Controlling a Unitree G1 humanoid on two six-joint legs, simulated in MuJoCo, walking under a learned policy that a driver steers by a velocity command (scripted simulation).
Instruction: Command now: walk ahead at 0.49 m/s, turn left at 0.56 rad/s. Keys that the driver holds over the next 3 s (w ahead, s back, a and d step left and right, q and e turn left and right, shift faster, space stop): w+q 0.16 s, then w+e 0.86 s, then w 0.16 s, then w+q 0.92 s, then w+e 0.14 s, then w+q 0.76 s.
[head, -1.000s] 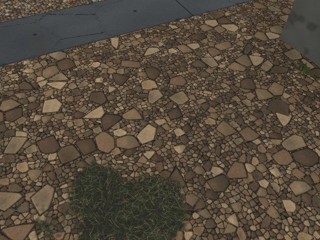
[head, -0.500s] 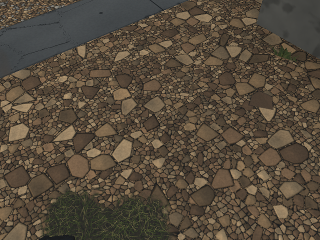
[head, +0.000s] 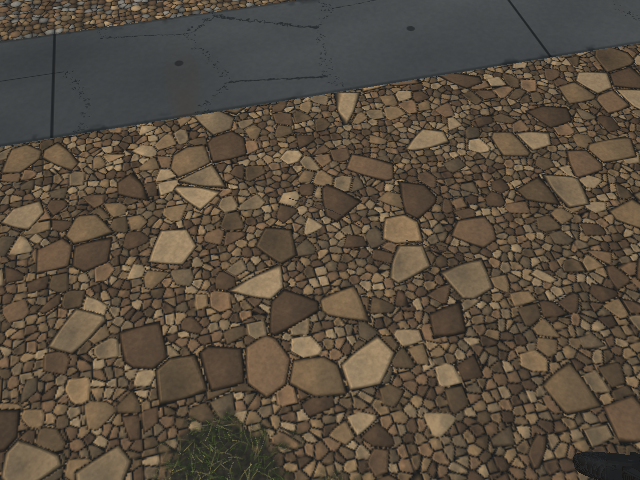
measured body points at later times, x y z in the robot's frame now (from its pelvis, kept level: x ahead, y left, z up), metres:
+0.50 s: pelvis +0.29 -0.04 +0.01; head +0.32 -0.05 +0.46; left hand +0.48 +0.22 -0.07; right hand +0.37 -0.33 -0.11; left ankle +0.11 +0.06 -0.68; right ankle +0.40 -0.12 -0.71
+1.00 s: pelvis +0.58 -0.03 +0.01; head +0.60 -0.04 +0.46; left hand +0.65 +0.25 -0.10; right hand +0.77 -0.31 -0.04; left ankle +0.70 +0.06 -0.71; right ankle +0.41 -0.12 -0.69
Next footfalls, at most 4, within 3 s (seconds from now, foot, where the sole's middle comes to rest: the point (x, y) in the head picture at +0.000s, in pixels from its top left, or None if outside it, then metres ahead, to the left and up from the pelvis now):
0.46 right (406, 468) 0.44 -0.12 -0.75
0.96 left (323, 332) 0.73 0.05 -0.75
1.42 right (461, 276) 0.89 -0.27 -0.75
1.94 left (360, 180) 1.19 -0.04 -0.75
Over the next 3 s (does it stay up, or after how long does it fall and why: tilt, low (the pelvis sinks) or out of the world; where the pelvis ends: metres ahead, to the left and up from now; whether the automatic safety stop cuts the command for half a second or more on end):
stays up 1.59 0.00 0.00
